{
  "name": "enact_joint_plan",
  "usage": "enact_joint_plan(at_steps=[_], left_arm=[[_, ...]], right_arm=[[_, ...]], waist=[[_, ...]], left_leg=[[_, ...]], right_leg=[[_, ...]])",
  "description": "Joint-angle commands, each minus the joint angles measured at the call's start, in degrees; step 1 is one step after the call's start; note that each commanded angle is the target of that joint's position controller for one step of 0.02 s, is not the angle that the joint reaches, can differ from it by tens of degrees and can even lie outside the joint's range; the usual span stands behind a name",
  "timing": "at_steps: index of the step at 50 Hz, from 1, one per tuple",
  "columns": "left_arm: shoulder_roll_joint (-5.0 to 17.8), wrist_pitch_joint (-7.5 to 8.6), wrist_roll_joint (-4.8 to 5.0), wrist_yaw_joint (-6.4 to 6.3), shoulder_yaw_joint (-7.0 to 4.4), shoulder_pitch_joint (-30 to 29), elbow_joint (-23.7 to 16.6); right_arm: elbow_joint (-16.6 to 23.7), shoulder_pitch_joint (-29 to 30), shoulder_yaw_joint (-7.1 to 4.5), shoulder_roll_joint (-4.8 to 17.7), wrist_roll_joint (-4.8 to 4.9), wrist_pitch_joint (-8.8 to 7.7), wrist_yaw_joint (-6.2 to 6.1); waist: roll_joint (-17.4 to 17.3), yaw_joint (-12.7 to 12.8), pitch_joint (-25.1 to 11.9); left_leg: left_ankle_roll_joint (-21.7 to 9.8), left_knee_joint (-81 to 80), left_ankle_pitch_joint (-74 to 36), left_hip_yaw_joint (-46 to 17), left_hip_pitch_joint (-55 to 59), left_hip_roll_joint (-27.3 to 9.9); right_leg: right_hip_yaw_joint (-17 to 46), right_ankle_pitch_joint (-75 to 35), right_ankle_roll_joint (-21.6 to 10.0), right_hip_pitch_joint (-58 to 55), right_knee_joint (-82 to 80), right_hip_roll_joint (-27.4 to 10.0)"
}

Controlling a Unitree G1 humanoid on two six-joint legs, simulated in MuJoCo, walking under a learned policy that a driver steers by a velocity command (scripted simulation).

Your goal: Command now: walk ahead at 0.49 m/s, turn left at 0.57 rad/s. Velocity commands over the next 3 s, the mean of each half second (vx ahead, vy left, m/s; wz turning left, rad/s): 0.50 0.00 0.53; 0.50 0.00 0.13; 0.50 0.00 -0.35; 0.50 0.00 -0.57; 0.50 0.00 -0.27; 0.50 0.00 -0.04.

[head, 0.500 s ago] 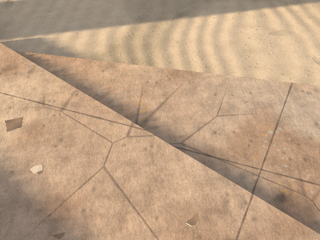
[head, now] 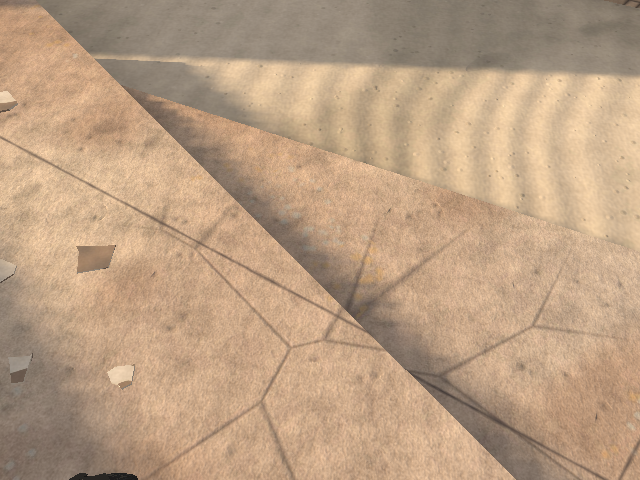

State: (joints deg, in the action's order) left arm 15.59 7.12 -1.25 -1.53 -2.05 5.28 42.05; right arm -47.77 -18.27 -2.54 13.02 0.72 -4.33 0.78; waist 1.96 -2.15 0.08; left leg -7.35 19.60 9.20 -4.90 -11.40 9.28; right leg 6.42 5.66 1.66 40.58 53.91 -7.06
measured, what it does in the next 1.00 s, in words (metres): walks ahead, turning left: right foot, then left foot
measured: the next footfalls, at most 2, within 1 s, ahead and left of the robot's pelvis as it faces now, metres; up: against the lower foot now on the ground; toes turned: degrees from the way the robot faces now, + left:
right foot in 0.22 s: +0.30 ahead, -0.14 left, +0.00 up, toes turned +12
left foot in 0.72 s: +0.47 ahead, +0.18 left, +0.00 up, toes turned +20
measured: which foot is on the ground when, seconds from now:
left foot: down 0.00-0.22, up 0.24-0.70, down 0.72-1.00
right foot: up 0.00-0.20, down 0.22-0.74, up 0.76-1.00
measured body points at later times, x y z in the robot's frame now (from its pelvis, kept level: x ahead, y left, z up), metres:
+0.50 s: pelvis +0.26 -0.04 +0.00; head +0.28 -0.04 +0.45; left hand +0.22 +0.24 -0.11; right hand +0.50 -0.24 -0.10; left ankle +0.30 +0.15 -0.67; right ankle +0.26 -0.15 -0.74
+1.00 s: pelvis +0.48 +0.10 +0.01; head +0.49 +0.12 +0.45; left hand +0.55 +0.40 -0.11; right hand +0.61 -0.15 -0.11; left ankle +0.43 +0.17 -0.74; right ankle +0.64 -0.04 -0.67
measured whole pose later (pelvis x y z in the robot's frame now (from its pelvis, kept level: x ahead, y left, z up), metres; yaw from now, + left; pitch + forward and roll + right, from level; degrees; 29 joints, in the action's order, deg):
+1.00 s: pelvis +0.48 +0.10 +0.01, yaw +19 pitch +2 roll +1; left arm 16.9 3.9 0.4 0.2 -3.1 9.7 44.0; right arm -45.8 -20.8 -3.0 14.4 0.0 -5.1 1.4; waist 3.2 -2.3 -0.5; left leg -3.9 15.6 10.1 2.5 -7.3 3.3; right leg 2.1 5.9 0.6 39.6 54.8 -7.4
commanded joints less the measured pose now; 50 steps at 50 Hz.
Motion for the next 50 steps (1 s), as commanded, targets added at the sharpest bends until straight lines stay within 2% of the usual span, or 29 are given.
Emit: enact_joint_plan(at_steps=[1, 6, 8, 9, 10, 11, 12, 13, 14, 15, 16, 18, 22, 27, 30, 32, 34, 35, 36, 37, 38, 39, 40, 41, 42, 43, 45, 48, 50], left_arm=[[1.60, -0.03, 0.27, -0.30, -0.18, -3.51, -4.37], [4.15, 1.16, 1.53, 1.23, -0.87, -8.98, -7.56], [5.65, 1.88, 1.67, 1.79, -1.60, -7.41, -7.69], [6.29, 2.20, 1.71, 1.79, -2.10, -3.80, -6.86], [7.88, 2.45, 1.32, 1.47, -2.96, 2.48, -5.60], [11.30, 2.41, 0.56, 0.90, -3.90, 12.19, -4.73], [14.90, 1.45, 0.08, 0.96, -4.97, 17.72, -2.94], [9.30, 0.98, 1.01, 1.10, -4.04, 16.69, -3.73], [5.84, 0.54, 1.30, 0.88, -3.13, 14.50, -4.45], [5.29, 0.08, 1.08, 0.92, -2.68, 11.52, -4.76], [4.54, -0.15, 0.97, 1.09, -2.36, 9.66, -4.38], [3.70, 0.06, 0.59, 1.63, -2.09, 8.71, -3.41], [5.70, 0.80, 1.05, 2.58, -2.93, 11.02, -0.35], [8.03, -0.33, 2.17, 2.32, -3.21, 12.80, 1.85], [9.52, -1.12, 2.78, 2.36, -3.33, 16.24, 3.65], [10.13, -1.79, 3.11, 2.30, -3.40, 16.94, 4.62], [11.10, -2.48, 3.39, 2.00, -3.49, 15.80, 5.11], [10.59, -2.76, 3.42, 1.83, -3.20, 15.58, 5.29], [8.80, -2.65, 2.72, 1.54, -2.37, 15.34, 4.69], [2.82, -1.69, 1.27, 1.80, -0.30, 19.10, 2.26], [3.27, -0.34, 2.08, 2.04, -0.10, 20.29, 2.84], [8.18, 0.13, 3.76, 2.31, -1.59, 15.83, 1.87], [8.12, 0.11, 3.80, 2.25, -1.57, 12.14, 0.89], [7.32, -0.30, 2.78, 1.97, -1.62, 10.69, 0.96], [6.92, -1.02, 2.05, 1.85, -1.92, 11.38, 1.17], [5.79, -1.79, 1.99, 1.97, -1.81, 12.87, 1.64], [4.34, -2.84, 1.86, 1.82, -1.69, 13.43, 1.77], [3.65, -3.10, 1.39, 1.54, -1.56, 7.60, -0.27], [2.68, -2.91, 1.64, 1.94, -1.19, 4.30, -0.99]], right_arm=[[4.25, -0.57, -2.33, 9.27, 0.73, -0.45, -1.20], [4.13, -3.74, -2.38, 9.17, 1.16, 0.43, -1.50], [4.73, -2.78, -2.54, 9.61, 0.85, 0.94, -1.86], [5.23, -1.56, -2.44, 9.29, 0.77, 1.17, -1.96], [6.07, -0.22, -1.89, 7.89, 0.50, 1.12, -1.85], [7.44, 0.62, -0.63, 4.55, -0.34, 0.75, -1.49], [8.64, -8.14, 0.33, 1.76, 1.23, 0.09, -1.21], [7.38, -8.49, -0.73, 8.12, 2.09, 0.05, -1.34], [7.97, -2.42, -1.66, 11.29, 1.77, 0.53, -1.31], [8.78, 0.64, -1.73, 10.55, 0.98, 0.91, -1.39], [9.52, 2.26, -1.89, 9.52, 0.42, 0.95, -1.23], [9.76, 1.22, -1.71, 6.78, 0.92, 1.48, -0.77], [11.00, 3.67, -0.90, 4.06, 0.33, 1.76, -0.76], [12.80, 12.93, 0.19, 3.03, -0.04, 0.26, 0.56], [14.78, 18.19, 0.21, 3.58, 0.64, -0.15, 1.27], [15.86, 19.63, -0.12, 4.75, 0.82, -0.37, 1.63], [15.26, 15.83, -1.04, 6.54, 0.45, -0.62, 1.70], [12.99, 8.83, -2.30, 8.63, 0.08, -0.61, 1.37], [10.52, -0.95, -3.83, 12.06, -0.24, -0.46, 0.70], [9.76, -8.25, -5.18, 18.86, -1.51, -0.14, -0.01], [9.11, -10.01, -4.53, 16.78, -0.56, -0.15, 0.26], [9.10, -6.50, -3.30, 13.07, -0.30, -0.34, 0.54], [9.51, -2.25, -2.56, 10.73, -0.03, -0.37, 0.71], [9.84, 1.80, -1.89, 8.63, -0.12, -0.46, 1.05], [10.09, 4.25, -1.49, 7.15, -0.44, -0.74, 1.32], [9.90, 5.26, -1.52, 6.93, -0.64, -1.04, 1.45], [8.69, 4.69, -1.89, 7.83, -0.67, -1.98, 1.40], [6.50, 1.91, -2.21, 8.88, -0.72, -2.09, 0.45], [5.42, 0.45, -2.23, 9.36, -0.71, -1.71, -0.12]], waist=[[-5.11, -0.55, 0.47], [-7.03, -2.48, -1.01], [-8.62, -0.90, -1.50], [-9.52, 1.21, -2.47], [-9.20, 4.45, -6.13], [-3.70, 8.56, -14.06], [16.29, 5.06, -21.28], [12.28, 5.86, -17.69], [5.37, 7.30, -9.58], [0.46, 6.22, -4.76], [-0.01, 5.00, -1.44], [2.91, 2.98, 0.13], [2.29, 2.47, 0.59], [1.88, 5.12, 1.43], [2.66, 6.87, 2.72], [3.53, 6.34, 3.18], [4.09, 2.82, 0.90], [3.09, -0.83, -3.46], [1.08, -5.08, -9.98], [-12.62, -4.60, -18.10], [-16.58, -4.55, -23.94], [-11.59, -4.13, -14.60], [-9.26, -2.50, -8.74], [-6.15, -0.49, -4.93], [-6.86, 1.56, -3.10], [-7.90, 2.98, -2.72], [-6.97, 4.07, -2.00], [-5.43, 2.98, 0.47], [-5.59, 1.77, 1.15]], left_leg=[[-6.96, -6.22, -6.93, -10.81, -7.30, -11.61], [-5.69, 0.03, -3.38, -18.53, 2.10, -14.67], [-5.05, 3.43, -5.08, -21.71, 4.38, -15.76], [-4.30, 5.92, -7.21, -22.12, 4.09, -14.96], [-2.54, 12.34, -10.36, -20.24, 1.75, -12.42], [-0.13, 28.47, -4.59, -14.76, -5.90, -8.93], [3.58, 44.71, 22.38, -6.78, -26.36, -1.29], [4.30, 53.95, 23.03, -7.24, -34.81, -6.75], [4.93, 56.94, 17.25, -6.43, -36.86, -8.62], [5.57, 56.55, 12.56, -4.54, -35.18, -10.47], [5.92, 54.12, 9.65, -4.22, -33.98, -11.89], [6.04, 51.29, 7.40, -2.35, -29.39, -13.78], [6.70, 42.21, 3.45, -1.80, -30.18, -14.19], [6.38, 23.40, -8.46, 3.11, -26.29, -14.61], [5.77, 17.50, -7.53, 4.82, -24.05, -13.44], [4.23, 14.58, -3.64, 5.20, -23.17, -12.70], [2.16, 10.61, -1.89, 7.01, -15.48, -10.45], [0.69, 8.32, -3.26, 8.49, -5.01, -8.51], [-1.60, 9.59, -4.79, 4.13, 10.33, -12.22], [-9.38, 8.42, -3.39, -20.37, 31.93, -28.26], [-14.20, -0.69, 3.15, -38.32, 35.09, -33.49], [-11.15, -1.62, 5.01, -30.50, 28.17, -30.98], [-8.89, -2.23, 2.06, -21.72, 20.05, -28.17], [-7.50, -3.90, -2.12, -15.97, 12.31, -25.22], [-6.52, -5.90, -5.05, -12.01, 6.76, -22.99], [-6.45, -7.87, -6.28, -9.81, 3.22, -21.94], [-7.41, -10.05, -11.13, -6.52, 0.53, -21.39], [-7.35, -11.37, -14.56, -3.58, 1.80, -21.21], [-6.04, -11.71, -13.15, -1.04, 3.57, -20.70]], right_leg=[[-3.68, -9.39, 1.04, -7.46, -13.83, 4.34], [-1.80, -7.01, 0.19, -9.61, -24.80, 7.06], [-1.62, -2.14, -1.38, -13.36, -27.10, 7.72], [-2.38, -1.63, -2.66, -18.48, -29.27, 8.00], [-1.79, -2.11, -4.87, -28.56, -30.53, 6.15], [6.99, -0.73, -9.25, -44.22, -29.45, -3.85], [32.21, 8.89, -19.18, -63.24, -32.74, -16.92], [38.75, 22.00, -18.41, -61.40, -35.23, -18.68], [30.00, 21.00, -15.46, -54.08, -36.24, -16.01], [22.00, 13.68, -13.62, -46.42, -37.51, -13.21], [16.69, 7.87, -12.85, -40.85, -39.11, -10.49], [8.44, 2.38, -11.93, -34.15, -42.28, -6.63], [1.97, -7.87, -14.62, -33.11, -44.88, -6.36], [-4.30, -10.25, -13.07, -34.32, -44.81, -4.83], [-4.01, -7.84, -12.64, -36.55, -44.15, -6.55], [-3.29, -9.18, -11.95, -39.63, -42.72, -8.39], [-4.43, -19.19, -10.52, -40.93, -37.18, -8.41], [-7.16, -27.29, -9.11, -39.48, -28.56, -5.93], [-9.80, -23.57, -6.78, -31.38, -15.45, -3.15], [-11.65, 3.60, -2.92, -9.18, 7.77, 4.61], [-2.84, 27.68, -2.65, 0.81, 18.58, 8.18], [-1.30, 24.55, -3.27, 6.26, 22.08, 4.62], [-2.86, 19.08, -3.73, 5.99, 20.00, 2.03], [-3.50, 14.84, -3.32, 3.38, 16.68, 0.22], [-3.10, 11.72, -3.00, -0.28, 13.64, -1.20], [-3.15, 9.58, -2.59, -3.60, 12.57, -1.56], [-3.65, 6.49, -1.65, -4.69, 10.56, -1.31], [-3.43, -0.45, -0.64, -0.07, 2.51, -1.43], [-3.67, -6.44, -0.87, 0.48, -4.71, -0.82]])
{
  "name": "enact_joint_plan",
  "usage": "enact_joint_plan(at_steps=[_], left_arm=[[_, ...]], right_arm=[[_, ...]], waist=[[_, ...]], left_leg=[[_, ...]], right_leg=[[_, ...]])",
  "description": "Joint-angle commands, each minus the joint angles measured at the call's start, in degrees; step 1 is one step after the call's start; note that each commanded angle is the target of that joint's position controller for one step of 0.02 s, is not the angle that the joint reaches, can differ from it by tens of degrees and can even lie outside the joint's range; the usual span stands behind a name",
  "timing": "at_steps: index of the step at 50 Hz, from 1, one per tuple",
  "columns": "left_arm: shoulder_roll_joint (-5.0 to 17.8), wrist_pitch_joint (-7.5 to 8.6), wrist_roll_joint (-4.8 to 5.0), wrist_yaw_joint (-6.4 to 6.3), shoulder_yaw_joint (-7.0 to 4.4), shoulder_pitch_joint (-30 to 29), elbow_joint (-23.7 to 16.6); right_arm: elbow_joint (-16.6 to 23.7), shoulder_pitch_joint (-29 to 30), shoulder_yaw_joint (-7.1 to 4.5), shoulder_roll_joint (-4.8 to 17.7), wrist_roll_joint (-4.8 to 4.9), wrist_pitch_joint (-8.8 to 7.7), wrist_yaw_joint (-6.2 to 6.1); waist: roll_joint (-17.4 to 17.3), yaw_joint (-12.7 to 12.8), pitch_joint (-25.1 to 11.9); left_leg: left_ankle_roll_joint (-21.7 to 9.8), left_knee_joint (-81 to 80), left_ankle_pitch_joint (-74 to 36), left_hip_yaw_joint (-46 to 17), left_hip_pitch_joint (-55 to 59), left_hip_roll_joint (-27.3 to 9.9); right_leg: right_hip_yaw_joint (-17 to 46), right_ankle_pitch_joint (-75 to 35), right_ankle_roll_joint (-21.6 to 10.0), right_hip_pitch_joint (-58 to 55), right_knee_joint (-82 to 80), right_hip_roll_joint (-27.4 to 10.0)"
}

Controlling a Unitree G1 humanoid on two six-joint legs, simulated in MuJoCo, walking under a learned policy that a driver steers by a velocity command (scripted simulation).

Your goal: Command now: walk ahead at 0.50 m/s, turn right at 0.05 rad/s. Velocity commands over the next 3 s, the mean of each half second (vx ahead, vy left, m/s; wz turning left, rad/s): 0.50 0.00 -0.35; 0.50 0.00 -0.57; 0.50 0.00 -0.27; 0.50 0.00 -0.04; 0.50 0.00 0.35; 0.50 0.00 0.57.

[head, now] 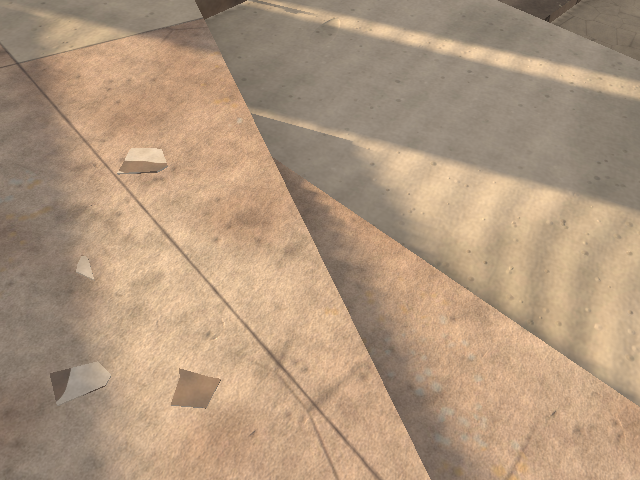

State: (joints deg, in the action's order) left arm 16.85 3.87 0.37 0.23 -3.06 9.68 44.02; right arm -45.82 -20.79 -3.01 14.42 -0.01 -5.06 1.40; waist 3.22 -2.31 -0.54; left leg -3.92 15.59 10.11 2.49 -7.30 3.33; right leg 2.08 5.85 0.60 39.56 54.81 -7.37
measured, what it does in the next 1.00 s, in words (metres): walks ahead, turning right: right foot, then left foot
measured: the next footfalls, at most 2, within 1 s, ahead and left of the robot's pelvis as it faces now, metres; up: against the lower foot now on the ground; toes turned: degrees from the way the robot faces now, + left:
right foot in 0.28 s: +0.32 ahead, -0.16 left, +0.00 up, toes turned -8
left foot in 0.78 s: +0.63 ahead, -0.04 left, +0.00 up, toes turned -28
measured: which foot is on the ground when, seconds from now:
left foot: down 0.00-0.30, up 0.32-0.76, down 0.78-1.00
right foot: up 0.00-0.26, down 0.28-0.80, up 0.82-1.00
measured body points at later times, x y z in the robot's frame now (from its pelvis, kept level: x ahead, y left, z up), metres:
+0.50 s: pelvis +0.27 -0.09 -0.01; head +0.30 -0.11 +0.44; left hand +0.42 +0.16 -0.11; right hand +0.37 -0.39 -0.11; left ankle +0.35 +0.09 -0.66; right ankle +0.28 -0.16 -0.75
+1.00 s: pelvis +0.54 -0.11 -0.01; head +0.56 -0.11 +0.44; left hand +0.79 +0.07 -0.11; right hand +0.48 -0.40 -0.11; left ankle +0.60 -0.02 -0.75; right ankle +0.48 -0.25 -0.67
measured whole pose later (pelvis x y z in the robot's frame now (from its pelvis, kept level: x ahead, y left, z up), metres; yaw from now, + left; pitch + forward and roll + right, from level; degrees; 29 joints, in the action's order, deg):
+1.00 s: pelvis +0.54 -0.11 -0.01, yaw -32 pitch +1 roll +2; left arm 18.7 0.4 1.3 -0.1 -4.4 15.7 37.8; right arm -44.2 -15.1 -3.4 15.1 -0.6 -6.2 0.6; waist 3.6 -1.5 0.7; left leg -1.9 22.2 11.3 4.6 -12.5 1.4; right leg 4.5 15.1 -0.8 33.8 62.7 -2.7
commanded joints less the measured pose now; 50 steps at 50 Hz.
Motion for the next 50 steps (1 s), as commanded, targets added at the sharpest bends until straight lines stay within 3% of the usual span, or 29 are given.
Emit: enact_joint_plan(at_steps=[1, 6, 10, 12, 13, 14, 15, 16, 17, 18, 19, 20, 22, 24, 27, 30, 33, 35, 37, 38, 39, 40, 41, 42, 43, 44, 46, 48, 50], left_arm=[[1.07, 0.44, 0.24, 0.49, 0.01, -1.67, -3.26], [0.92, 0.63, 1.07, 2.14, 0.38, -9.51, -6.57], [1.34, 0.79, 0.79, 3.72, 0.36, -11.66, -9.24], [3.08, 0.71, 0.47, 3.87, -0.57, -7.25, -9.19], [5.05, 0.62, 0.47, 3.65, -1.87, 0.29, -7.47], [8.62, 0.43, 0.51, 2.90, -3.61, 9.69, -5.23], [16.13, 0.38, 0.30, 2.15, -5.44, 14.97, -5.31], [13.40, 0.59, 0.80, 2.15, -4.32, 16.44, -5.57], [10.04, 0.68, 0.32, 2.08, -3.30, 15.03, -5.56], [8.31, 0.64, 0.32, 1.89, -2.80, 11.32, -6.20], [7.12, 0.49, 0.24, 1.89, -2.39, 7.76, -7.08], [5.64, 0.54, -0.21, 1.74, -1.84, 5.35, -8.04], [5.34, 0.80, -0.25, 1.50, -1.80, 3.60, -9.01], [6.43, 1.09, 0.03, 0.90, -2.11, 4.85, -8.46], [7.40, 0.73, 0.51, -0.25, -2.37, 7.77, -7.19], [7.87, 0.19, 1.19, -0.88, -2.58, 10.35, -6.17], [8.49, -0.34, 1.50, -0.99, -2.87, 12.38, -5.28], [8.07, -0.92, 1.60, -1.15, -2.87, 12.60, -5.03], [8.51, -1.56, 1.35, -1.42, -3.13, 11.37, -5.29], [7.64, -1.87, 1.18, -1.40, -2.86, 10.21, -5.74], [5.06, -1.74, 0.83, -1.12, -1.91, 9.66, -6.47], [1.88, -1.38, 0.93, -0.97, -0.99, 13.59, -7.43], [1.92, -0.88, 1.61, -1.02, -0.44, 18.06, -8.56], [7.26, -0.93, 1.76, -1.02, -1.60, 15.86, -7.59], [8.69, -1.42, 1.44, -1.03, -2.11, 10.77, -8.13], [8.18, -1.81, 1.01, -0.99, -2.24, 8.22, -8.99], [6.09, -2.50, 0.91, -0.46, -2.37, 7.53, -9.86], [4.30, -3.02, 0.90, -0.22, -2.05, 7.76, -10.04], [5.29, -3.07, 0.90, -0.17, -2.71, 7.73, -9.50]], right_arm=[[3.08, 2.49, -1.84, 8.46, -0.04, -0.90, -0.95], [-0.02, -1.32, -2.23, 10.00, 0.23, -0.57, -1.36], [-1.19, -0.97, -2.54, 10.71, 0.73, 0.48, -1.77], [-0.75, 0.75, -2.88, 12.29, 0.74, 1.20, -2.24], [-0.40, 1.75, -2.87, 12.50, 0.77, 1.83, -2.60], [0.54, 1.36, -2.50, 11.94, 0.41, 1.87, -3.17], [3.30, -3.96, -0.32, 5.92, -0.96, 0.43, -2.56], [3.15, -2.81, 0.25, 5.90, -0.99, -1.74, -1.58], [4.78, 2.96, -0.88, 9.74, 1.29, -2.94, -0.80], [6.10, 6.88, -0.53, 9.38, 1.75, -3.52, -0.79], [6.18, 8.14, -0.67, 9.06, 0.68, -3.52, -1.26], [6.05, 7.14, -1.21, 9.49, -0.04, -2.84, -1.67], [6.28, 5.78, -1.31, 8.46, -0.49, -1.23, -1.89], [6.83, 6.88, -1.16, 7.44, -0.94, -0.26, -2.30], [8.80, 13.71, -0.61, 6.08, -1.14, -0.31, -2.59], [9.99, 19.88, 0.08, 4.85, -0.72, -1.03, -1.99], [11.25, 23.80, -0.08, 6.04, 0.04, -1.87, -1.14], [11.37, 23.58, -0.66, 7.45, 0.31, -2.42, -0.53], [10.87, 20.83, -1.53, 9.19, 0.51, -3.08, -0.38], [9.57, 16.19, -2.15, 9.89, 0.38, -3.41, -0.62], [8.54, 9.44, -2.95, 11.85, -0.45, -3.75, -0.95], [7.94, 2.50, -3.97, 15.75, -1.36, -3.60, -1.35], [5.94, -0.86, -4.24, 15.64, -0.28, -2.48, -0.86], [7.01, 1.11, -2.98, 10.63, 0.74, -2.02, -0.79], [7.33, 2.89, -2.38, 8.63, 0.52, -1.49, -0.94], [7.30, 5.16, -2.02, 7.99, -0.04, -1.18, -0.88], [6.61, 7.38, -1.54, 6.54, -0.42, -1.23, -1.09], [5.37, 7.13, -2.04, 7.71, -0.53, -1.75, -1.00], [4.51, 7.80, -2.47, 8.83, -1.03, -2.61, -0.83]], waist=[[-6.98, 1.20, 2.19], [-6.24, -2.14, 4.78], [-6.56, -1.87, 5.06], [-8.23, 1.09, 1.06], [-7.64, 5.27, -3.33], [-4.98, 9.09, -8.72], [8.40, 7.42, -16.37], [9.32, 7.69, -24.27], [5.96, 8.96, -17.53], [1.39, 7.60, -10.60], [-2.98, 5.28, -5.93], [-1.93, 2.88, -4.66], [-0.18, 0.87, -3.51], [-0.37, 0.62, -2.38], [0.32, 2.76, -0.51], [1.73, 5.29, -0.08], [2.02, 6.60, 0.53], [2.42, 6.10, 0.29], [4.06, 4.32, 0.06], [4.32, 1.87, -1.80], [2.46, -1.21, -7.69], [-7.33, -1.68, -15.33], [-23.92, -0.36, -18.58], [-16.39, -1.31, -12.10], [-10.54, -2.07, -6.11], [-7.51, -1.06, -2.17], [-9.07, 1.02, 0.41], [-9.32, 1.40, -0.05], [-7.16, 2.35, -0.08]], left_leg=[[-8.83, -7.91, -13.25, -7.22, 0.10, -14.75], [-7.18, -7.27, -11.09, -3.52, 6.88, -17.53], [-5.20, -2.23, -18.82, -1.18, 12.81, -19.49], [-3.50, 5.93, -38.10, 1.29, 13.16, -18.57], [-2.07, 15.96, -45.94, 3.79, 11.37, -16.56], [-0.04, 30.07, -41.02, 5.30, 1.89, -14.16], [4.10, 53.99, -9.89, 5.23, -23.49, -5.45], [4.23, 63.43, 21.54, -6.45, -34.06, 0.37], [2.78, 65.48, 18.28, -10.02, -39.50, -3.35], [1.91, 62.17, 13.59, -8.71, -39.71, -5.75], [2.07, 57.42, 10.42, -7.91, -37.32, -7.72], [2.25, 53.63, 8.05, -8.06, -32.99, -9.49], [3.64, 50.08, 5.88, -7.28, -29.18, -9.77], [5.45, 45.74, 2.14, -6.39, -29.30, -9.06], [6.83, 33.30, -8.11, -6.39, -30.03, -7.76], [6.96, 21.41, -15.72, -6.12, -26.68, -5.40], [6.61, 15.78, -14.95, -6.93, -24.50, -4.09], [5.74, 12.86, -11.55, -7.97, -22.89, -3.55], [4.12, 10.77, -6.70, -7.82, -18.42, -3.21], [2.72, 8.31, -6.78, -6.53, -11.96, -3.00], [-0.41, 9.19, -6.48, -10.02, 0.02, -7.90], [-6.49, 9.49, -2.41, -24.08, 18.85, -19.05], [-12.10, 4.57, 10.28, -44.63, 27.08, -27.38], [-10.35, 2.33, 17.86, -43.15, 22.14, -26.73], [-8.08, 1.85, 15.48, -34.87, 15.38, -24.43], [-7.05, 0.57, 9.24, -28.40, 8.83, -21.95], [-6.15, -2.01, 0.71, -19.63, 1.80, -18.58], [-7.65, -3.84, -6.05, -13.61, -0.60, -17.25], [-7.87, -3.38, -12.48, -9.08, -0.85, -17.06]], right_leg=[[0.40, -9.25, -0.10, 1.20, -8.82, -0.07], [-0.09, -10.94, -2.19, 2.48, -17.71, 2.13], [-2.26, -3.02, -5.02, 2.33, -20.44, 3.72], [-6.11, 1.91, -7.04, -6.69, -20.82, 7.25], [-8.00, 0.57, -8.50, -16.88, -23.02, 10.04], [-3.45, -2.08, -10.65, -32.84, -23.30, 8.93], [24.90, 2.17, -20.69, -56.63, -24.93, -6.70], [46.98, 7.94, -24.72, -64.22, -36.02, -12.96], [39.44, 9.25, -20.91, -60.21, -36.99, -10.96], [31.06, 5.29, -18.78, -51.21, -37.02, -8.62], [24.96, -1.34, -17.41, -42.23, -37.55, -6.20], [21.09, -6.21, -16.65, -36.02, -38.84, -4.27], [18.38, -9.22, -17.34, -29.38, -41.54, -1.95], [15.45, -11.95, -17.56, -26.09, -42.49, -0.72], [12.99, -10.47, -15.60, -24.88, -42.45, 1.41], [13.22, -4.85, -13.60, -25.20, -41.04, 2.54], [17.35, -1.09, -13.33, -27.86, -38.61, 0.93], [21.14, 0.17, -13.11, -31.08, -35.67, -0.25], [23.82, -1.95, -12.24, -32.53, -32.55, -0.53], [23.39, -3.98, -11.00, -32.06, -29.05, 1.16], [20.71, -4.10, -9.22, -28.98, -19.34, 3.98], [13.31, 7.67, -5.51, -14.77, -2.21, 10.78], [8.98, 28.35, -3.73, 0.89, 10.96, 12.77], [9.80, 25.61, -3.09, 5.88, 16.01, 8.69], [7.74, 20.56, -2.54, 6.14, 17.39, 6.79], [6.54, 17.01, -2.21, 4.71, 15.39, 5.21], [5.72, 13.68, -1.96, 0.70, 10.51, 2.56], [3.69, 9.68, -1.19, -1.30, 9.64, 2.42], [5.36, 2.04, -0.88, -0.89, 6.88, 1.90]])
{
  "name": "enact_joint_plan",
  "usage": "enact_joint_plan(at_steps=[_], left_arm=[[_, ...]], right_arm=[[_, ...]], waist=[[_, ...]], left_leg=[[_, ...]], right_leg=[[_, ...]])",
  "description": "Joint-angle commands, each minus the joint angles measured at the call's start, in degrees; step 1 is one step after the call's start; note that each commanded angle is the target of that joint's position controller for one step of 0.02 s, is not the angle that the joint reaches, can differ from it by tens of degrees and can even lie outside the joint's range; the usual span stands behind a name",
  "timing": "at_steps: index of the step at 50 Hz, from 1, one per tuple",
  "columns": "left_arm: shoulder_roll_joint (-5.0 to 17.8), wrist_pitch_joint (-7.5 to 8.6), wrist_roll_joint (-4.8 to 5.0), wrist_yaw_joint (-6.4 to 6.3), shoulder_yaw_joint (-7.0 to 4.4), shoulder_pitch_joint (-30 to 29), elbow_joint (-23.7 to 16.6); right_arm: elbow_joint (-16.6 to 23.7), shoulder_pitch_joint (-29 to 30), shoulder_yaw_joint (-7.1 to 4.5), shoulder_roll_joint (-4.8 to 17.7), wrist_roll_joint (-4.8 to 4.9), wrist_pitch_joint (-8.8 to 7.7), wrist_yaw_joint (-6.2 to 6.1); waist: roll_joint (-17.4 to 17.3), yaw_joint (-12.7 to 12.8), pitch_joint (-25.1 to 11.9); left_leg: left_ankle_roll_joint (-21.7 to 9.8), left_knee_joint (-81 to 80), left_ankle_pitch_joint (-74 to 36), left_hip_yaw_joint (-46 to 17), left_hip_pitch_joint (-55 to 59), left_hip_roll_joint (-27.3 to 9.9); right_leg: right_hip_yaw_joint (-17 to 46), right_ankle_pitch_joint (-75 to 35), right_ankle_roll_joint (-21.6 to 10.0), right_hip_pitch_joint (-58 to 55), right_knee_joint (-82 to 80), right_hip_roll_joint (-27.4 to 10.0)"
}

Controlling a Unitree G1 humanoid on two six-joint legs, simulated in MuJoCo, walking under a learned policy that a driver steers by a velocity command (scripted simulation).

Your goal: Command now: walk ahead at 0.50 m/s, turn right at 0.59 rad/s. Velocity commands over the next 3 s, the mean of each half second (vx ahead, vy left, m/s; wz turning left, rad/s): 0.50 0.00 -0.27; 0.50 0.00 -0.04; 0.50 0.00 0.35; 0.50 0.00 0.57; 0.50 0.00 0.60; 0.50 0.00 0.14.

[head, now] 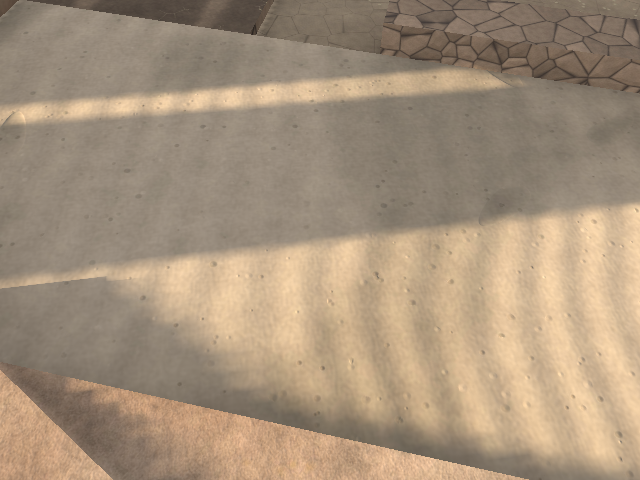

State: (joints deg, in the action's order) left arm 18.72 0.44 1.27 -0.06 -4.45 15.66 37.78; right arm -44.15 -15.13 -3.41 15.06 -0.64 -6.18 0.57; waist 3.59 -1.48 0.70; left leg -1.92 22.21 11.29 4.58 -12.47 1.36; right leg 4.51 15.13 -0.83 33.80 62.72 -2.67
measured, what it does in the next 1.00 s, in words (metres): goes down: right foot 0.08 m lower, then left foot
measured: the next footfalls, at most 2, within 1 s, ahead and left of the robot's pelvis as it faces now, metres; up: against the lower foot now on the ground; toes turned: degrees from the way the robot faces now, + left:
right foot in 0.34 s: +0.30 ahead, -0.19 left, -0.08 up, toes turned -8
left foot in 0.78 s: +0.56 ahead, +0.02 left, -0.08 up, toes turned -5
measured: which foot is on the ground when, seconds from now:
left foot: down 0.00-0.36, up 0.38-0.76, down 0.78-1.00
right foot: up 0.00-0.32, down 0.34-0.80, up 0.82-1.00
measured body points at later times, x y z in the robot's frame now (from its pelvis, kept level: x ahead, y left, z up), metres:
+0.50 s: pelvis +0.26 -0.08 -0.09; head +0.28 -0.10 +0.36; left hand +0.39 +0.15 -0.21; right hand +0.27 -0.36 -0.22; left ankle +0.19 +0.07 -0.65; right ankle +0.26 -0.18 -0.82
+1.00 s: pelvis +0.52 -0.07 -0.08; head +0.54 -0.06 +0.37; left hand +0.69 +0.18 -0.20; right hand +0.53 -0.34 -0.21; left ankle +0.52 +0.03 -0.82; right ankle +0.51 -0.22 -0.75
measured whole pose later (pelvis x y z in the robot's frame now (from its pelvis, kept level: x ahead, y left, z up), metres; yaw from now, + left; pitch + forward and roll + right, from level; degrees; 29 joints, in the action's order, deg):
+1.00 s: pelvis +0.52 -0.07 -0.08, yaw -7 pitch +3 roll +0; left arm 15.3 2.7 0.7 0.4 -4.2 11.8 43.3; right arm -49.1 -20.0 -3.1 13.9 0.3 -5.0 2.7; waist 1.6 -1.5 -1.1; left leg -3.3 27.7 15.1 2.5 -15.6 1.8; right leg 2.4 16.8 -3.7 34.3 62.5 -3.2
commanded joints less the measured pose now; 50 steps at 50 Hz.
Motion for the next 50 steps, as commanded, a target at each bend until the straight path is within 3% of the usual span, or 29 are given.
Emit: enact_joint_plan(at_steps=[1, 5, 8, 13, 15, 17, 18, 19, 20, 21, 22, 23, 25, 26, 28, 30, 32, 33, 34, 37, 39, 40, 41, 42, 43, 45, 47, 49, 50], left_arm=[[3.44, 0.50, 0.05, 0.19, -1.58, 1.45, -3.03], [-0.30, 1.31, -0.59, 1.14, -0.33, -3.99, -3.95], [-0.41, 1.54, -0.51, 2.78, 0.17, -9.51, -5.61], [-0.96, 1.72, 0.46, 4.66, 0.81, -14.27, -6.86], [0.03, 1.79, 0.71, 4.54, 0.20, -11.21, -5.06], [3.38, 2.38, -0.24, 3.44, -2.01, 2.22, 0.14], [6.96, 2.24, -1.09, 2.70, -2.91, 10.30, 2.12], [10.02, 2.17, -1.02, 2.74, -2.56, 12.22, 1.46], [10.19, 1.41, 0.75, 3.39, -3.27, 19.82, 4.11], [9.19, 1.09, 0.79, 2.80, -2.97, 16.58, 5.84], [4.73, 0.97, 0.14, 2.22, -1.34, 8.82, 5.09], [4.22, 1.58, -1.24, 1.70, -0.70, 5.12, 4.91], [0.56, 3.18, -1.44, 2.08, 0.23, -0.29, 4.95], [0.29, 3.80, -1.57, 1.70, 0.27, -1.13, 5.73], [1.76, 4.72, -1.92, 0.67, -0.06, -0.84, 6.13], [2.81, 4.71, -1.48, -0.59, -0.31, 0.08, 7.51], [5.44, 4.65, -1.29, -0.69, -1.16, 3.20, 9.15], [5.36, 4.56, -0.74, -0.51, -1.28, 3.92, 9.63], [5.23, 4.83, -1.51, -0.33, -1.41, 4.05, 9.78], [3.19, 3.93, -0.74, 0.23, -1.09, 3.56, 9.94], [3.56, 3.30, -0.40, 0.23, -1.09, 0.70, 9.21], [1.89, 3.57, -0.34, 0.41, -0.45, 3.68, 8.80], [-2.56, 3.97, -1.15, 0.65, 0.84, 11.65, 9.17], [-1.48, 5.01, 0.10, 0.95, 0.79, 11.55, 8.56], [3.80, 5.22, 1.51, 0.58, -0.67, 3.44, 5.95], [3.35, 3.89, 0.04, 0.10, -0.84, -1.51, 3.72], [1.10, 2.52, -0.34, 0.33, -0.93, -0.73, 2.94], [-0.67, 2.32, -0.54, 0.28, -0.40, -3.62, 1.50], [-0.33, 2.66, -1.42, 0.54, -0.55, -3.81, 1.87]], right_arm=[[2.33, 1.92, -2.09, 7.93, -0.20, -1.82, -0.31], [-0.43, -1.08, -1.94, 8.24, 1.22, -0.78, -0.81], [-1.42, -4.11, -2.20, 9.53, 1.51, 0.13, -1.04], [-3.00, -8.42, -2.38, 10.46, 2.03, 2.61, -2.08], [-3.83, -8.88, -2.65, 11.48, 2.03, 3.52, -2.05], [-4.85, -8.88, -2.14, 10.65, 1.90, 3.44, -1.59], [-5.12, -11.50, -0.93, 6.01, 0.66, 2.53, -1.06], [-5.26, -19.40, 0.63, 2.77, 0.82, 0.59, 0.29], [-2.04, -13.77, -0.19, 7.85, 4.11, -1.26, 0.65], [0.92, -4.01, -0.52, 8.22, 5.41, -1.24, -0.22], [2.34, 2.75, -0.18, 7.57, 3.49, -0.45, -1.74], [2.45, 0.21, 0.05, 6.74, 2.74, 0.41, -2.66], [0.64, -5.06, -0.20, 6.01, 1.51, 1.92, -2.44], [0.93, -4.16, -0.06, 4.46, 1.55, 2.13, -2.31], [2.40, 0.94, -0.47, 5.19, 0.78, 1.77, -1.96], [3.80, 5.65, 0.63, 1.88, -0.32, 0.98, -1.11], [4.39, 8.24, 0.77, 1.34, 0.82, 1.00, -0.20], [4.79, 9.12, 0.59, 2.06, 1.36, 1.21, 0.03], [3.13, 5.90, -0.30, 4.06, 1.48, 1.02, 0.50], [4.25, 7.57, -1.15, 5.77, 0.91, 0.79, 1.80], [0.80, -2.79, -2.61, 7.66, 0.93, 0.21, 2.42], [-1.33, -10.18, -3.96, 11.43, 1.14, -0.04, 2.77], [-1.19, -11.57, -4.34, 14.62, 1.76, 0.19, 2.78], [-1.29, -13.61, -3.39, 12.30, 2.49, 0.13, 3.22], [-1.02, -10.37, -2.46, 9.06, 2.64, 0.07, 3.27], [0.75, -2.64, -1.41, 6.54, 1.60, 0.10, 3.58], [0.66, 0.47, -1.17, 6.15, 1.17, 0.20, 2.63], [-0.57, -0.45, -1.68, 7.87, 1.14, 0.07, 1.45], [-1.13, -2.15, -2.24, 9.25, -0.02, -0.31, 0.86]], waist=[[-7.63, 1.72, -1.48], [-7.38, -0.27, 0.17], [-5.67, -2.58, 1.84], [-6.70, -4.95, 4.85], [-6.36, -3.28, 3.76], [-2.18, 3.90, -4.46], [4.54, 6.70, -11.76], [15.45, 4.59, -20.72], [12.15, 10.59, -27.50], [6.10, 9.61, -17.57], [-2.42, 7.65, -7.43], [1.82, 4.08, -6.42], [0.89, -0.91, -2.59], [1.08, -1.59, -1.55], [-1.21, -0.88, 1.44], [-0.29, 0.62, 0.95], [1.05, 1.92, -0.78], [1.04, 2.24, -0.09], [0.36, 1.34, -1.71], [-0.33, 0.71, 0.52], [0.12, -4.61, -3.66], [-5.52, -6.30, -8.68], [-19.43, -2.56, -13.61], [-24.60, -3.08, -14.94], [-15.90, -3.49, -7.32], [-5.92, -0.31, -2.16], [-7.07, 2.71, -1.40], [-6.98, 2.51, -0.26], [-5.11, 1.73, -2.69]], left_leg=[[-9.04, -8.83, -16.12, -9.29, 5.31, -15.34], [-8.14, -5.58, -14.19, -2.98, 3.18, -13.10], [-8.81, -1.02, -7.65, -4.30, 3.84, -15.62], [-7.63, 8.59, -3.54, -8.41, 7.04, -18.79], [-6.75, 14.28, -9.87, -8.55, 6.88, -19.17], [-4.11, 34.04, -20.36, -3.10, 0.97, -13.69], [-0.38, 57.59, 5.45, -0.40, -16.94, -9.77], [2.24, 79.39, 34.02, -6.48, -34.11, -3.51], [2.79, 79.64, 29.36, -10.84, -39.71, -2.00], [3.06, 77.10, 24.16, -7.20, -47.74, -4.88], [2.65, 74.13, 19.31, -4.47, -47.64, -6.64], [3.36, 73.52, 15.21, -5.56, -44.17, -7.79], [2.44, 63.68, 10.61, -9.43, -35.13, -11.03], [2.16, 60.39, 8.04, -10.01, -34.50, -11.57], [3.19, 40.19, -5.57, -8.49, -30.99, -10.97], [3.00, 22.72, -16.25, -6.46, -21.65, -8.61], [3.33, 18.89, -19.22, -4.22, -15.12, -5.59], [2.96, 16.75, -17.98, -4.55, -15.33, -5.21], [1.87, 22.76, -23.35, -5.37, -12.95, -5.57], [-1.88, 19.58, -9.18, -5.52, -18.60, -5.76], [-4.26, 14.79, -6.02, -1.75, -3.49, -2.01], [-7.17, 11.65, -10.92, -5.35, 9.93, -5.05], [-14.79, 6.19, -2.32, -26.96, 22.04, -17.88], [-18.83, -3.91, 4.63, -44.54, 25.31, -21.94], [-17.05, -5.54, 6.22, -42.02, 19.65, -21.75], [-15.52, -4.73, -2.93, -32.28, 5.91, -20.14], [-13.51, -7.44, -1.58, -25.44, -0.73, -16.93], [-13.14, -9.75, -7.70, -20.10, -2.20, -15.56], [-13.61, -7.51, -12.44, -19.03, 0.35, -16.06]], right_leg=[[4.36, -11.14, 0.52, 5.38, -3.01, -3.02], [2.46, -24.45, -0.06, 1.61, -19.24, -1.26], [1.72, -27.34, -0.91, 1.70, -26.57, -1.01], [-0.27, -20.86, -2.32, 3.36, -32.59, -2.07], [-2.27, -14.85, -3.39, -2.67, -35.19, -1.74], [-8.00, -21.47, -6.05, -25.25, -39.20, 2.39], [0.33, -37.69, -10.18, -45.82, -29.61, -5.55], [18.13, -49.42, -18.98, -60.04, -21.69, -18.18], [31.45, -24.56, -24.08, -61.37, -35.43, -22.20], [31.13, -8.19, -21.27, -55.81, -41.56, -20.13], [24.98, -6.58, -16.94, -44.73, -44.92, -16.35], [24.65, -12.46, -18.69, -36.47, -44.52, -18.32], [17.08, -16.84, -16.27, -23.40, -45.69, -14.46], [14.66, -16.36, -14.77, -20.51, -46.69, -13.13], [6.47, -20.20, -12.63, -16.41, -49.68, -8.30], [0.69, -22.94, -11.46, -13.68, -50.61, -5.02], [0.45, -22.27, -12.30, -15.03, -52.36, -6.05], [0.80, -19.80, -12.22, -17.27, -52.57, -6.70], [1.27, -22.27, -12.46, -18.53, -50.15, -9.20], [2.20, -26.11, -10.16, -28.17, -43.77, -10.65], [-0.01, -39.03, -8.35, -26.02, -29.38, -7.51], [-1.78, -33.22, -6.25, -18.32, -13.26, -2.86], [-4.17, 7.07, -2.83, -2.02, 8.96, 4.72], [1.37, 17.90, -3.71, 9.72, 16.76, 7.12], [2.19, 13.25, -4.71, 15.07, 17.88, 3.55], [1.81, 6.03, -4.44, 10.78, 12.70, -1.05], [2.31, 4.02, -3.86, 4.96, 4.05, -3.57], [0.05, 0.83, -2.35, 4.14, -4.35, -3.62], [0.08, -6.28, -1.84, 4.45, -3.42, -3.66]])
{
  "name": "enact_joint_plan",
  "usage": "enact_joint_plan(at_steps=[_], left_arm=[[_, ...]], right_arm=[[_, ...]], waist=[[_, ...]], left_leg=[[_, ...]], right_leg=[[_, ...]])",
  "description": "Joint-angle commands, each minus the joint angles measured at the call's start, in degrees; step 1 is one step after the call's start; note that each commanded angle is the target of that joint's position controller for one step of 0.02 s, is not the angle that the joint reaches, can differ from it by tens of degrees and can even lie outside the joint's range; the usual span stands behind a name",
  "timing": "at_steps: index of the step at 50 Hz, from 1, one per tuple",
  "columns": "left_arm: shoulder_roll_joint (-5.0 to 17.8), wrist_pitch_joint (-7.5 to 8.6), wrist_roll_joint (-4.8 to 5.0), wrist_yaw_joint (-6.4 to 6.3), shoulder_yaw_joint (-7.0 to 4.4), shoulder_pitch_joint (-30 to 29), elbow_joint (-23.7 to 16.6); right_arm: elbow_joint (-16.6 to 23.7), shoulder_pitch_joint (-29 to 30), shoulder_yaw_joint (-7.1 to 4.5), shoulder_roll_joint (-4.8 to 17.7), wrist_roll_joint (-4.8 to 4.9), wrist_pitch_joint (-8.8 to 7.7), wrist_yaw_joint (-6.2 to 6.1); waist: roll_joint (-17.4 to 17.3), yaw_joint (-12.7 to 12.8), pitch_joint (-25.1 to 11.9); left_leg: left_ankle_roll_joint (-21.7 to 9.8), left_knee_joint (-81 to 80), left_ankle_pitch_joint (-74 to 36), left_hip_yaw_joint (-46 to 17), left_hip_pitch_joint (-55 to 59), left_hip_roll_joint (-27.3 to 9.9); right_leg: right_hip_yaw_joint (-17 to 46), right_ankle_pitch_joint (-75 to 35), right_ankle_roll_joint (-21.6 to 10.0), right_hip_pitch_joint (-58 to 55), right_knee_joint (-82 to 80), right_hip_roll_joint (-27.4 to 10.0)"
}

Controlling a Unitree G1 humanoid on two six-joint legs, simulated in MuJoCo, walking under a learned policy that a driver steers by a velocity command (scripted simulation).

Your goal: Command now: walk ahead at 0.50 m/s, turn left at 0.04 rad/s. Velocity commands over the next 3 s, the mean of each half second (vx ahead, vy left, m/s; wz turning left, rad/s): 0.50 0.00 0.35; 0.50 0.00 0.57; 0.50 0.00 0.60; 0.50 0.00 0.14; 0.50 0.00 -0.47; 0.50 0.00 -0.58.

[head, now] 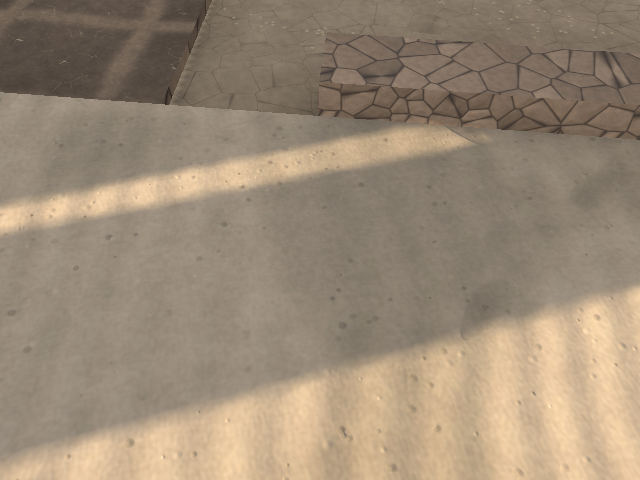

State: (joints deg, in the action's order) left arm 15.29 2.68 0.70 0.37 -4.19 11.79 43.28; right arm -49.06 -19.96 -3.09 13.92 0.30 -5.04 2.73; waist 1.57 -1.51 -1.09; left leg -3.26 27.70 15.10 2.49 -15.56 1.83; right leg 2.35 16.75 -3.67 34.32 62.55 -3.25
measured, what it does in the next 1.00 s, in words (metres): goes down, turning left: right foot 0.12 m lower, then left foot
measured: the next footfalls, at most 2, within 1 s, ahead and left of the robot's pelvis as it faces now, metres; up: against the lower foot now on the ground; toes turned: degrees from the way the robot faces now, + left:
right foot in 0.32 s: +0.33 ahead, -0.16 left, -0.12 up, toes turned +10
left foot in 0.82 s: +0.56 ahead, +0.12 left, -0.12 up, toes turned +26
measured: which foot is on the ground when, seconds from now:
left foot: down 0.00-0.32, up 0.34-0.80, down 0.82-1.00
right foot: up 0.00-0.30, down 0.32-0.84, up 0.86-1.00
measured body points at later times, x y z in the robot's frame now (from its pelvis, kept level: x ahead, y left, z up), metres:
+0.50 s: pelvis +0.29 -0.08 -0.12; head +0.30 -0.09 +0.32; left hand +0.31 +0.18 -0.26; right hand +0.37 -0.33 -0.26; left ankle +0.23 +0.08 -0.71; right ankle +0.29 -0.17 -0.86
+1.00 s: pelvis +0.52 +0.04 -0.12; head +0.55 +0.06 +0.33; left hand +0.51 +0.35 -0.23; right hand +0.76 -0.13 -0.22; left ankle +0.53 +0.10 -0.86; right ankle +0.59 -0.13 -0.77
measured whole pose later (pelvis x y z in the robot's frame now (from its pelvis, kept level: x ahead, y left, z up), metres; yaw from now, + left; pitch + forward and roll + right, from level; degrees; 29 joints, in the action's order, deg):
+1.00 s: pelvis +0.52 +0.04 -0.12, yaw +31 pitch +2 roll +0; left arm 16.2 6.0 -0.1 0.1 -3.6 9.1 45.5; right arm -39.5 -14.2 -4.1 15.2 0.7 -2.4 1.2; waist 0.4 -0.3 2.7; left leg -6.9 24.4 8.9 -1.9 -16.7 7.6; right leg 3.8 19.2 0.9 30.4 65.1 -4.8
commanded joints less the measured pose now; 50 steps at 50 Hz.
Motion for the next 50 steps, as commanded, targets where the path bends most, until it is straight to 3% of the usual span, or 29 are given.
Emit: enact_joint_plan(at_steps=[1, 2, 3, 6, 11, 14, 16, 17, 18, 19, 20, 21, 22, 23, 24, 25, 28, 31, 36, 38, 40, 41, 42, 43, 44, 45, 46, 47, 50], left_arm=[[2.78, 0.84, -1.23, 0.41, -0.69, -1.11, -4.26], [4.30, 1.63, -0.55, 0.82, -1.37, -5.58, -5.66], [3.67, 2.41, -0.53, 1.13, -1.02, -8.82, -6.62], [0.85, 3.54, -1.34, 3.17, 0.06, -14.31, -7.55], [1.93, 3.24, 0.42, 5.18, 0.52, -16.75, -8.61], [2.05, 3.54, 0.14, 4.24, 0.53, -12.78, -5.86], [3.99, 3.86, -0.75, 3.20, -1.09, 3.79, -0.10], [6.23, 3.61, -1.81, 3.06, -1.51, 13.35, 2.12], [9.42, 2.99, -1.09, 2.67, -2.41, 16.36, 2.88], [15.58, 1.98, 0.82, 3.03, -4.64, 18.08, 5.57], [13.75, 1.38, 0.10, 2.77, -4.39, 15.79, 5.97], [8.48, 1.96, -1.05, 2.40, -2.37, 10.02, 4.29], [3.09, 3.30, -1.72, 2.13, -0.30, 1.75, 2.92], [0.96, 3.95, -1.40, 2.03, 0.04, -1.83, 3.60], [0.61, 4.02, -0.96, 1.65, 0.32, -3.98, 4.29], [1.95, 4.13, -1.80, 0.94, -0.11, -3.40, 5.04], [4.00, 4.22, -2.30, -0.88, -0.57, 0.42, 6.66], [5.79, 3.31, -0.78, -1.83, -1.07, 3.88, 7.77], [7.35, 1.03, -0.23, -2.08, -1.30, 8.47, 9.02], [9.71, 0.40, -0.15, -2.28, -1.85, 7.50, 8.20], [11.87, -0.18, -0.06, -2.64, -2.39, 6.36, 7.39], [11.78, -0.02, 0.24, -2.62, -2.27, 4.65, 6.57], [7.14, 0.87, -2.17, -2.11, -0.84, 6.16, 4.90], [3.69, 3.25, -1.53, -0.48, 0.91, 8.82, 2.01], [8.85, 5.11, 0.50, 0.50, -0.58, 2.07, 0.98], [8.92, 5.71, 1.55, 0.74, -0.53, -1.31, -0.59], [7.69, 5.59, 0.66, 0.24, -0.50, -1.56, -0.07], [8.15, 4.95, -0.58, -0.25, -1.00, -0.61, 0.33], [6.77, 3.00, -1.41, -0.68, -1.14, 0.29, -0.87]], right_arm=[[3.09, 1.26, -2.60, 10.61, -0.52, -1.44, -1.85], [1.82, -2.04, -2.31, 9.54, 0.61, -1.70, -2.64], [1.21, -3.80, -2.22, 9.22, 1.11, -1.74, -3.28], [1.17, -4.08, -2.28, 8.45, 1.32, -0.21, -4.48], [1.87, -6.92, -2.50, 7.05, 1.75, 1.65, -5.53], [1.81, -8.12, -2.85, 6.29, 1.62, 2.93, -6.19], [1.36, -8.88, -2.18, 4.06, 0.62, 3.05, -5.11], [0.91, -13.41, -1.15, 0.21, 0.71, 2.21, -3.87], [1.10, -20.33, -0.61, 1.48, 2.40, 0.72, -3.20], [4.11, -19.55, -0.31, 3.15, 3.89, -0.76, -3.19], [4.91, -12.44, -0.62, 4.43, 4.85, -0.82, -4.24], [6.07, -5.07, -1.28, 6.59, 4.02, -0.09, -5.57], [6.07, -2.15, -2.18, 8.09, 3.05, 0.72, -6.11], [5.51, -1.90, -2.29, 6.94, 1.61, 1.57, -5.96], [5.41, -1.82, -2.46, 5.38, 1.23, 2.15, -5.53], [6.22, -0.63, -2.54, 4.23, 0.74, 2.19, -5.32], [8.36, 3.95, -1.91, 1.66, 0.73, 2.00, -3.91], [10.58, 10.15, -0.96, -0.17, 0.59, 2.29, -2.27], [15.48, 20.10, -0.82, 0.32, 0.98, 2.79, 0.27], [16.42, 19.64, -1.54, 2.25, 0.82, 2.80, 0.81], [15.23, 11.55, -3.16, 5.94, 0.84, 2.97, 0.78], [12.59, 1.30, -4.97, 9.62, 0.89, 3.13, 0.02], [10.88, -4.67, -6.05, 14.87, 1.17, 3.59, -1.38], [12.91, -3.11, -5.64, 17.10, 0.92, 2.60, -1.10], [12.83, -3.55, -4.72, 13.09, 0.26, 2.41, -1.32], [13.03, 0.53, -4.06, 11.13, 0.38, 2.05, -1.50], [13.62, 4.74, -3.60, 10.07, 0.56, 1.75, -1.42], [14.30, 7.68, -3.09, 8.63, 0.50, 1.53, -1.58], [14.62, 8.64, -2.88, 8.58, 0.41, 1.23, -2.21]], waist=[[-2.26, 1.60, -1.79], [-3.10, 0.29, -0.01], [-4.63, -0.90, 0.42], [-4.21, -3.02, 1.90], [-6.07, -4.02, 4.01], [-3.89, -3.12, 3.79], [0.20, 4.02, -2.85], [8.41, 6.45, -11.90], [17.67, 4.62, -17.73], [22.21, 4.05, -21.29], [11.43, 4.70, -15.35], [1.14, 4.44, -8.11], [-1.89, 1.27, -2.04], [0.48, -0.67, 1.29], [3.19, -2.21, 4.04], [6.28, -1.58, 3.51], [3.94, -0.13, 3.10], [1.63, 2.66, 3.20], [-0.14, 5.09, 5.34], [1.82, 3.21, 3.05], [3.91, -2.10, -1.98], [1.64, -7.64, -6.64], [-10.06, -6.70, -11.64], [-16.72, -2.76, -19.97], [-8.28, -6.07, -16.98], [-4.75, -4.16, -8.74], [1.09, -0.85, -3.83], [0.84, 1.11, -2.20], [-2.42, 3.41, -1.42]], left_leg=[[-11.74, -11.80, -18.00, -15.75, 4.57, -16.02], [-10.14, -10.81, -13.42, -14.72, 8.34, -14.21], [-9.79, -10.33, -11.75, -15.08, 9.95, -14.04], [-7.27, -8.11, -1.78, -9.25, -4.16, -8.25], [-6.54, 5.31, 7.47, -17.22, 1.39, -10.77], [-4.89, 17.12, 6.55, -19.26, 5.43, -9.13], [-2.71, 37.32, 12.20, -14.48, -8.95, -3.21], [-0.54, 57.80, 32.37, -13.17, -27.28, -0.11], [1.18, 69.56, 29.70, -15.09, -37.19, -2.30], [2.33, 74.65, 22.63, -12.94, -44.19, -3.20], [3.21, 78.31, 15.65, -10.37, -49.06, -4.03], [3.06, 79.06, 9.80, -9.03, -48.20, -5.53], [2.34, 66.58, 0.45, -13.06, -42.23, -7.52], [2.35, 60.37, -0.98, -14.38, -37.61, -8.74], [2.95, 49.62, -3.49, -14.18, -31.47, -9.09], [3.42, 44.26, -6.89, -11.89, -27.24, -8.50], [3.40, 29.34, -13.99, -9.99, -24.98, -7.41], [1.48, 18.45, -18.51, -6.48, -26.33, -6.28], [-1.04, 10.55, -14.28, -0.92, -27.26, -4.17], [-2.70, 9.86, -8.40, 2.63, -20.10, -1.07], [-5.27, 8.27, -4.14, 4.21, -7.01, 2.27], [-7.82, 3.03, -8.82, 1.48, 9.11, 2.54], [-12.30, 3.71, -16.17, -17.30, 27.36, -9.64], [-24.27, -5.62, -6.09, -49.66, 41.44, -21.79], [-20.68, -9.10, -1.76, -45.30, 38.52, -19.78], [-17.97, -10.42, -3.95, -36.81, 29.51, -17.55], [-15.90, -11.46, -9.94, -31.23, 19.66, -14.86], [-14.80, -12.31, -15.28, -27.10, 13.42, -12.91], [-14.29, -14.46, -21.29, -22.21, 4.05, -9.80]], right_leg=[[2.05, -11.61, 1.08, 4.74, -6.01, -3.04], [3.98, -18.66, 1.08, 9.58, -12.16, -3.30], [3.23, -23.11, 1.28, 11.19, -16.60, -2.74], [-1.51, -40.87, 1.69, -7.36, -32.61, 2.95], [4.08, -35.25, 0.63, -5.45, -38.03, 0.31], [5.01, -36.77, 0.74, -10.45, -48.01, -2.43], [2.84, -36.68, 0.27, -36.79, -42.66, -3.49], [5.80, -51.40, 0.34, -58.44, -24.92, -8.72], [15.03, -57.07, -1.68, -65.26, -20.65, -16.13], [30.06, -29.81, -9.68, -64.31, -30.51, -23.10], [35.78, -6.93, -13.13, -57.05, -40.24, -24.94], [34.82, -4.28, -13.04, -46.36, -45.09, -24.82], [27.21, -14.37, -11.30, -33.93, -44.93, -21.44], [19.59, -21.59, -8.24, -27.12, -44.05, -17.18], [8.93, -23.30, -4.56, -20.01, -46.18, -11.75], [5.09, -25.63, -3.23, -18.07, -48.51, -9.50], [0.53, -35.64, -4.43, -21.44, -50.14, -9.78], [-2.52, -36.58, -3.69, -29.38, -51.32, -10.94], [-8.29, -40.41, -2.08, -38.78, -48.11, -11.84], [-10.65, -56.73, -1.59, -39.49, -42.43, -11.73], [-11.88, -69.16, -1.14, -37.84, -29.03, -11.72], [-12.86, -62.28, 0.52, -29.76, -15.61, -9.52], [-12.84, -16.94, 2.62, -11.89, 4.70, -3.27], [-1.15, 17.98, 3.84, 7.73, 20.05, 6.85], [4.94, 13.70, 2.78, 13.32, 20.24, 3.25], [3.83, 8.06, 2.10, 13.69, 15.15, 1.02], [3.22, 4.86, 2.71, 9.92, 9.76, -1.23], [2.98, 3.05, 3.61, 6.02, 5.50, -2.69], [1.63, -0.72, 6.39, 0.51, -0.88, -3.21]])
